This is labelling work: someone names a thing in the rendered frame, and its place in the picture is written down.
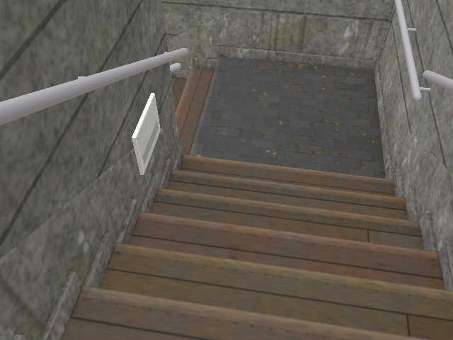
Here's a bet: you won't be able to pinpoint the stairs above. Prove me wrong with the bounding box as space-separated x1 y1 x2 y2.
61 154 453 340
171 67 215 156

